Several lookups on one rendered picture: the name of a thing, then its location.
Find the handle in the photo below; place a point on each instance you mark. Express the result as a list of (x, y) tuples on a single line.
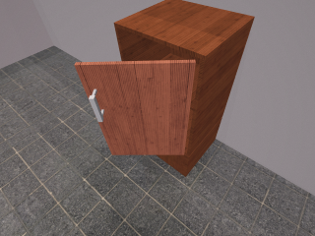
[(97, 112)]

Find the cupboard door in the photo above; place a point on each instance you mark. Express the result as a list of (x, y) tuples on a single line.
[(146, 103)]

